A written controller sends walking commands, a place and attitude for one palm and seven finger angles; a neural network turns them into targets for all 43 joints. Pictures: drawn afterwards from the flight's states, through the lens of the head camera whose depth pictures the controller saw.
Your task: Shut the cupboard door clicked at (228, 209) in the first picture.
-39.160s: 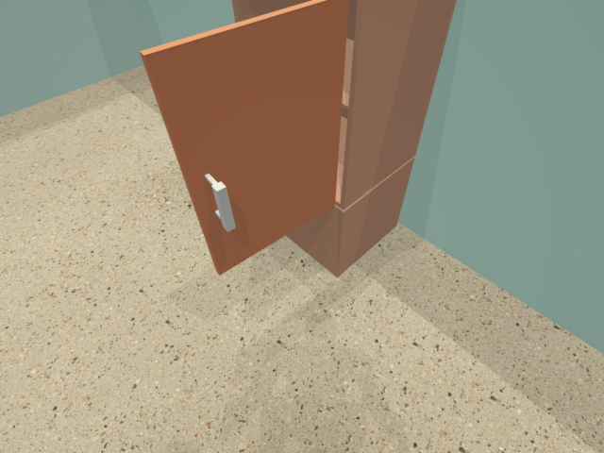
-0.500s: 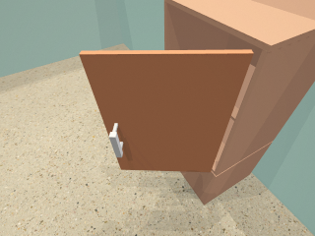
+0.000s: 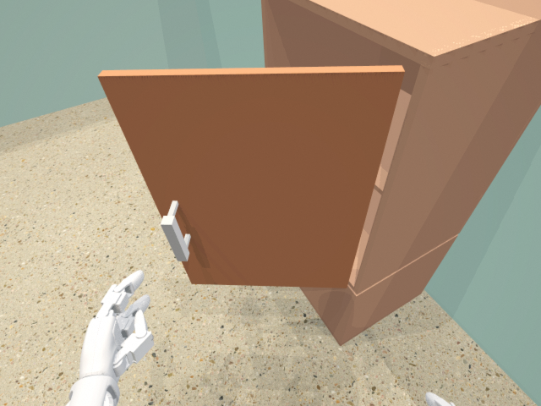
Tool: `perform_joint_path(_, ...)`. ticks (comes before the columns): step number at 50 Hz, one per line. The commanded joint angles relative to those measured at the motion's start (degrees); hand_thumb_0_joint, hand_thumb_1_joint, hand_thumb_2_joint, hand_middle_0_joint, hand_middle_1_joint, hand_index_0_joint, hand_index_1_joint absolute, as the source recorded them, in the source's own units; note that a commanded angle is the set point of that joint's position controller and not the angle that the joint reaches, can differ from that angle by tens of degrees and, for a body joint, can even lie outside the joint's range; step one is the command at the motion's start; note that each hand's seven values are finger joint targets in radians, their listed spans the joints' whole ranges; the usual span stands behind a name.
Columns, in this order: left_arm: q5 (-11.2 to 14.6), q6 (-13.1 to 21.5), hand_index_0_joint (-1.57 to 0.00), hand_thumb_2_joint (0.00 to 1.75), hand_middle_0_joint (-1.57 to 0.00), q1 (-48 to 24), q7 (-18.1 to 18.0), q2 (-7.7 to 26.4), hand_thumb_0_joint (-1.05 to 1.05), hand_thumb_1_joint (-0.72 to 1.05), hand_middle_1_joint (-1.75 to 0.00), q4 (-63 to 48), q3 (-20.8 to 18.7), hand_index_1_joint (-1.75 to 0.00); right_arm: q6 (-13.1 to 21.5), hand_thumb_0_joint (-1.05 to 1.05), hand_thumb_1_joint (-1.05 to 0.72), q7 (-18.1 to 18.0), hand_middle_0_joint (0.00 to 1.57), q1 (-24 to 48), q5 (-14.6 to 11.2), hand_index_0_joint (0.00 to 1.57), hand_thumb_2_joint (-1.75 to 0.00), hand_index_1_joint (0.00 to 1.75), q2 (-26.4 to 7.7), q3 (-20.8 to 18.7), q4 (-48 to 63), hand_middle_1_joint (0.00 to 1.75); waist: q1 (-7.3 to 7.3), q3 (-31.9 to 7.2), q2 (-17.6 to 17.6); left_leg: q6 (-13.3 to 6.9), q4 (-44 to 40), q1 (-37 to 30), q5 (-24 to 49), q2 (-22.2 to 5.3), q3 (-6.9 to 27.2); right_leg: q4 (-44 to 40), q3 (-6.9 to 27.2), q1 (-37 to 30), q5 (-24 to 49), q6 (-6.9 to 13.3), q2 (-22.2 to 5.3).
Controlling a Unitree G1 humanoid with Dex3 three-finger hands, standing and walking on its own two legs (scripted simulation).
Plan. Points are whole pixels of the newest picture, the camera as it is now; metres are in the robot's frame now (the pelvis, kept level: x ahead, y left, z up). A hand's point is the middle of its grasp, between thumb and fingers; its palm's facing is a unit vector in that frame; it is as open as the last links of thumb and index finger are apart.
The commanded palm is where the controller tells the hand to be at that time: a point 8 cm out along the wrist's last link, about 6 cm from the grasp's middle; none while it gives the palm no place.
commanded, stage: raise the hand and make a fist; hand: left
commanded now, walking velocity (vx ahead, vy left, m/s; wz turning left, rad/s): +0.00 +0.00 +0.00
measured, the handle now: (178, 231) +0.46 +0.20 -0.05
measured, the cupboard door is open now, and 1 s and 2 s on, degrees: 58 58 58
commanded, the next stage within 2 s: bring the fist close to the handle in 1.70 s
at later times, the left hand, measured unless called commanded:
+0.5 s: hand (171, 391) +0.17 +0.16 -0.06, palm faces -0.20 -0.98 +0.02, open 4.7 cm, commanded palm +0.14 +0.23 -0.05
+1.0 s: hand (128, 380) +0.18 +0.22 -0.04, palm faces -0.02 -1.00 -0.01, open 3.1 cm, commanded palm +0.16 +0.26 -0.04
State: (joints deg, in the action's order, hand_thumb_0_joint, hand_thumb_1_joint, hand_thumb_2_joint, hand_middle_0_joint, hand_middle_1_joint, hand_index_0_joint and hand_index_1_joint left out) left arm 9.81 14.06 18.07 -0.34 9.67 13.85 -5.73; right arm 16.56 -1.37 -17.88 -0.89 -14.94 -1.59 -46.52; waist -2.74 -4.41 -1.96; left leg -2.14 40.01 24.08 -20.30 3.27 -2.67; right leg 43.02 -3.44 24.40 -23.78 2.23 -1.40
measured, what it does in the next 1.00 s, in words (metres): lowers itself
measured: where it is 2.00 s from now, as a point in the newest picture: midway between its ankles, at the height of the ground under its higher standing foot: outside the picture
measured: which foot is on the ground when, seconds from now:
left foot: down 0.00-1.00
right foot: down 0.00-1.00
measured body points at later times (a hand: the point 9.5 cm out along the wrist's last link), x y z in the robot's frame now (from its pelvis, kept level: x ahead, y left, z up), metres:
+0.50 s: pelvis -0.06 -0.02 -0.10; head +0.02 -0.02 +0.34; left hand +0.18 +0.21 -0.05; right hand +0.14 -0.24 -0.18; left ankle +0.00 +0.11 -0.71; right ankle -0.01 -0.09 -0.71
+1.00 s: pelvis -0.04 +0.04 -0.09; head +0.03 +0.05 +0.35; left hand +0.18 +0.27 -0.03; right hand +0.16 -0.20 -0.15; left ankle +0.00 +0.11 -0.71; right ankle -0.01 -0.09 -0.71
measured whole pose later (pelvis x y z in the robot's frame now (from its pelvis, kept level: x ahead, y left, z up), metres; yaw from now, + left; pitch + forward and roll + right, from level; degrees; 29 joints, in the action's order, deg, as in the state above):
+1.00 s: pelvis -0.04 +0.04 -0.09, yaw -3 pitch +18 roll -4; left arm 16.3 24.5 24.0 13.2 13.3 -4.6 -8.1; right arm 11.5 -2.4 -11.5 -0.9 -13.5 -0.2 -27.0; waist 1.0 -9.8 -1.3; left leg -3.6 75.1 61.0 -31.7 2.5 1.1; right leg 71.2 -4.1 58.7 -30.4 0.5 0.9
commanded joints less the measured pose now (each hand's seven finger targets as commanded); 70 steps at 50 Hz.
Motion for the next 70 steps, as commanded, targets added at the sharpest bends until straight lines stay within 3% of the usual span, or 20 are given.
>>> perform_joint_path(1,5.49,16.54,-0.40,0.90,-0.40,23.60,14.52,1.26,0.00,0.90,-0.52,4.92,-6.34,-0.52,3.11,0.00,-0.90,1.18,0.20,8.56,0.89,0.20,-0.90,0.30,-6.08,-4.04,14.30,0.30,6.33,-3.08,29.12,3.24,9.72,19.97,7.31,0.10,3.23,2.57,6.09,4.57,23.93,-3.49,-2.11)
perform_joint_path(3,7.30,23.12,-0.44,0.90,-0.44,21.19,22.22,5.37,0.00,0.90,-0.56,4.72,-10.04,-0.56,2.85,0.00,-0.90,2.47,0.20,9.27,0.27,0.20,-0.90,0.30,-6.05,-4.38,17.00,0.30,7.30,-7.72,16.74,3.98,14.32,23.91,5.74,0.95,2.60,7.62,9.64,4.76,24.28,-2.57,-3.14)
perform_joint_path(5,8.46,26.99,-0.47,0.90,-0.47,15.98,26.02,11.39,0.00,0.90,-0.60,0.11,-15.21,-0.60,2.60,0.00,-0.90,2.42,0.20,11.20,-0.19,0.20,-0.90,0.30,-5.55,-4.40,19.86,0.30,7.98,-10.37,3.72,3.31,19.33,28.21,1.45,1.42,1.14,8.96,14.07,8.34,13.21,-2.11,-3.54)
perform_joint_path(7,10.10,27.56,-0.51,0.90,-0.51,9.01,25.68,16.67,0.00,0.90,-0.64,-8.10,-19.20,-0.64,2.30,0.00,-0.90,1.58,0.20,12.42,0.11,0.20,-0.90,0.30,-5.46,-4.38,22.60,0.30,7.87,-13.24,-1.71,2.45,23.16,30.61,-0.24,0.88,1.23,9.66,17.03,10.48,5.26,-1.92,-3.27)
perform_joint_path(11,12.52,31.08,-0.58,0.90,-0.58,-4.42,23.44,13.94,0.00,0.90,-0.72,-24.66,-15.08,-0.72,3.19,0.00,-0.90,-0.18,0.20,10.79,0.16,0.20,-0.90,0.30,-4.65,-3.62,23.55,0.30,2.95,-18.32,-5.49,0.81,29.25,30.50,-1.80,-1.12,3.12,9.95,18.38,16.66,-3.60,-2.31,-1.76)
perform_joint_path(12,13.09,31.89,-0.60,0.90,-0.60,-8.99,23.64,12.72,0.00,0.90,-0.74,-29.35,-11.96,-0.74,3.41,0.00,-0.90,-0.89,0.20,10.36,0.31,0.20,-0.90,0.30,-4.97,-3.24,23.37,0.30,0.67,-18.29,-3.55,0.24,30.85,30.46,-2.32,-1.59,3.89,10.34,18.74,18.88,-3.95,-2.95,-1.30)
perform_joint_path(14,12.86,31.26,-0.64,0.90,-0.64,-6.79,25.03,10.68,0.00,0.90,-0.78,-27.62,-7.84,-0.78,4.00,0.00,-0.90,-2.17,0.20,9.35,-0.03,0.20,-0.90,0.30,-5.78,-3.17,21.69,0.30,-0.98,-15.81,-1.34,-0.24,31.96,31.48,-3.59,-2.40,4.52,9.92,17.21,21.41,-5.72,-2.71,-0.70)
perform_joint_path(17,12.66,24.97,-0.69,0.90,-0.69,-6.33,28.62,9.55,0.00,0.90,-0.84,-20.98,-3.44,-0.84,3.72,0.00,-0.90,-3.88,0.20,7.99,-0.94,0.20,-0.90,0.30,-7.17,-2.35,20.98,0.30,-2.77,-12.64,2.58,-1.12,33.00,34.08,-4.76,-2.93,5.31,9.59,16.04,23.49,-7.73,-4.00,-0.05)
perform_joint_path(21,11.33,11.24,-0.77,0.90,-0.77,0.20,29.20,14.04,0.00,0.90,-0.92,-15.12,-8.64,-0.92,1.78,0.00,-0.90,-4.58,0.20,8.35,-2.41,0.20,-0.90,0.30,-7.07,-2.51,23.73,0.30,2.35,-15.35,4.72,-0.86,28.19,35.17,-5.46,-2.82,5.08,7.78,14.02,18.42,-13.48,-3.09,-0.36)
perform_joint_path(24,12.13,5.49,-0.82,0.90,-0.82,4.40,24.07,16.10,0.00,0.90,-0.98,-19.48,-15.86,-0.98,0.03,0.00,-0.90,-3.65,0.20,10.69,-2.30,0.20,-0.90,0.30,-4.55,-2.21,26.32,0.30,6.90,-20.86,4.24,0.05,26.01,33.99,-1.95,-2.11,4.96,9.09,13.48,11.66,-8.36,-3.16,-1.13)
perform_joint_path(27,12.08,7.38,-0.88,0.90,-0.88,5.82,16.69,13.41,0.00,0.90,-1.04,-23.21,-17.43,-1.04,-0.50,0.00,-0.90,-2.79,0.20,11.73,-1.51,0.20,-0.90,0.30,-2.41,-1.95,25.77,0.30,8.08,-20.39,4.82,0.79,24.85,33.99,-0.39,-2.29,5.49,11.51,11.50,11.70,-3.74,-2.79,-0.30)
perform_joint_path(29,10.76,10.82,-0.92,0.90,-0.92,6.92,14.19,10.73,0.00,0.90,-1.08,-23.71,-14.57,-1.08,-0.23,0.00,-0.90,-2.15,0.20,10.60,-0.92,0.20,-0.90,0.30,-2.31,-2.07,25.00,0.30,6.92,-18.90,3.87,1.10,23.82,33.37,-0.34,-2.50,5.64,13.89,8.72,15.45,-1.91,-2.18,0.49)
perform_joint_path(33,7.57,16.74,-0.99,0.90,-0.99,4.68,15.36,7.24,0.00,0.90,-1.16,-22.18,-5.05,-1.16,0.34,0.00,-0.90,-1.68,0.20,8.81,-0.24,0.20,-0.90,0.30,-5.00,-2.05,24.27,0.30,2.63,-14.33,3.07,0.43,23.31,32.23,-3.90,-2.61,6.71,16.57,4.43,26.02,-7.58,-0.68,2.11)
perform_joint_path(36,7.49,17.92,-1.04,0.90,-1.04,3.11,18.10,7.37,0.00,0.90,-1.22,-21.90,-2.14,-1.22,0.90,0.00,-0.90,-2.24,0.20,7.22,-0.58,0.20,-0.90,0.30,-6.85,-1.91,25.08,0.30,1.45,-12.77,2.55,0.34,21.48,31.23,-10.04,-2.59,8.14,16.72,2.88,29.88,-11.81,-0.16,2.42)
perform_joint_path(42,8.52,17.27,-1.15,0.90,-1.15,3.12,15.61,13.56,0.00,0.90,-1.34,-31.09,-9.41,-1.34,0.52,0.00,-0.90,-2.52,0.20,7.05,-0.16,0.20,-0.90,0.30,-7.41,-1.93,26.35,0.30,5.15,-21.71,-4.37,2.45,18.27,23.26,-5.30,-2.88,10.86,21.64,-0.32,29.01,-3.41,0.82,3.40)
perform_joint_path(44,8.46,16.61,-1.19,0.90,-1.19,5.92,13.83,10.85,0.00,0.90,-1.38,-31.71,-8.42,-1.38,-0.53,0.00,-0.90,-2.09,0.20,7.16,-0.08,0.20,-0.90,0.30,-6.82,-1.96,26.82,0.30,5.33,-21.20,-4.48,3.48,17.59,21.38,-1.72,-3.14,11.31,22.24,-1.34,28.95,-1.22,0.71,3.42)
perform_joint_path(52,5.11,10.14,-1.30,0.90,-1.30,4.83,14.86,7.91,0.00,0.90,-1.50,-26.11,-2.11,-1.50,-4.03,0.00,-0.90,-1.37,0.20,5.74,-0.27,0.20,-0.90,0.30,-7.64,-1.42,28.57,0.30,1.86,-14.62,-1.77,3.38,17.84,24.46,-3.00,-3.53,11.85,20.43,-1.85,29.91,-0.86,0.39,3.86)
perform_joint_path(57,6.54,12.21,-1.30,0.90,-1.30,-0.44,15.27,12.01,0.00,0.90,-1.50,-30.34,-6.61,-1.50,-3.90,0.00,-0.90,-1.84,0.20,5.76,0.15,0.20,-0.90,0.30,-7.45,-1.03,28.90,0.30,2.95,-18.26,-4.17,3.53,19.48,23.22,-1.28,-3.06,11.17,21.01,-1.17,29.07,0.12,0.82,4.06)
perform_joint_path(62,7.62,14.46,-1.30,0.90,-1.30,2.44,15.02,11.34,0.00,0.90,-1.50,-30.50,-7.42,-1.50,-3.93,0.00,-0.90,-1.36,0.20,5.53,0.38,0.20,-0.90,0.30,-6.78,-0.87,28.48,0.30,3.91,-21.54,-5.42,3.80,21.35,21.82,5.61,-3.00,10.10,21.64,-0.93,27.67,3.54,1.06,4.24)
perform_joint_path(70,8.02,9.60,-1.30,0.90,-1.30,4.26,17.10,10.75,0.00,0.90,-1.50,-26.33,-6.47,-1.50,-5.01,0.00,-0.90,-1.46,0.20,5.45,-0.60,0.20,-0.90,0.30,-7.22,-1.31,29.21,0.30,3.11,-20.27,0.72,1.69,22.24,27.38,2.10,-2.39,7.85,19.03,0.66,23.01,3.41,0.22,3.70)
